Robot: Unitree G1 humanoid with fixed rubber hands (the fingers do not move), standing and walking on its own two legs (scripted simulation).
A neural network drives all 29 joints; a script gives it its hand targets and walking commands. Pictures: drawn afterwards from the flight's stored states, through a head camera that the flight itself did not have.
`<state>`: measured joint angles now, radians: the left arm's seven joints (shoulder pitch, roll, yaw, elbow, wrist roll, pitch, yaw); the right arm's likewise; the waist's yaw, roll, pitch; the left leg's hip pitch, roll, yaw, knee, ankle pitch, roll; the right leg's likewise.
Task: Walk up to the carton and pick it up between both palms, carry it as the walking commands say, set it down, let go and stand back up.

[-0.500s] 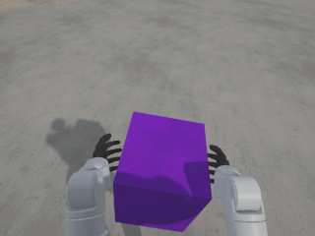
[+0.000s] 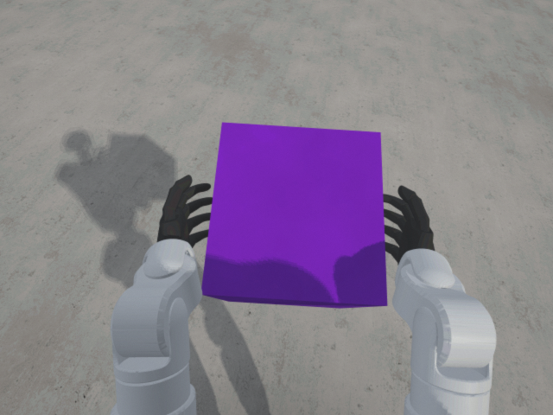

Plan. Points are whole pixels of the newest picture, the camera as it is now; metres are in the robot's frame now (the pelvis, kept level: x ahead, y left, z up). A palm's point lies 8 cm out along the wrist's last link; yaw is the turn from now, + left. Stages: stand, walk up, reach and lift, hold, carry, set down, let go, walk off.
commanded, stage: carry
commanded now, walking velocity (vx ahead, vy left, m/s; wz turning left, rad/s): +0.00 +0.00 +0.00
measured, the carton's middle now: (291, 231) +0.36 +0.02 +0.06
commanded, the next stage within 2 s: hold in 1.90 s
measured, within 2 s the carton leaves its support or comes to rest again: neither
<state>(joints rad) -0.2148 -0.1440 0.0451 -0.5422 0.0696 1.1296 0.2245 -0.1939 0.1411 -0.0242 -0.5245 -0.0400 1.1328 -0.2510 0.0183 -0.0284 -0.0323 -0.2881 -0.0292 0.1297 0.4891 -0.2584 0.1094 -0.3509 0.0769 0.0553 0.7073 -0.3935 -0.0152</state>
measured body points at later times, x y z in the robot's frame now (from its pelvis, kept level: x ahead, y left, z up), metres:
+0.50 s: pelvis -0.08 -0.02 +0.00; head -0.10 -0.02 +0.45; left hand +0.22 +0.10 +0.10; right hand +0.19 -0.18 +0.09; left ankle -0.01 +0.03 -0.73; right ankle -0.04 -0.11 -0.74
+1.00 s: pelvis -0.08 -0.01 +0.00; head -0.09 +0.00 +0.45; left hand +0.23 +0.12 +0.09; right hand +0.21 -0.16 +0.08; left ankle -0.01 +0.03 -0.74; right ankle -0.04 -0.11 -0.74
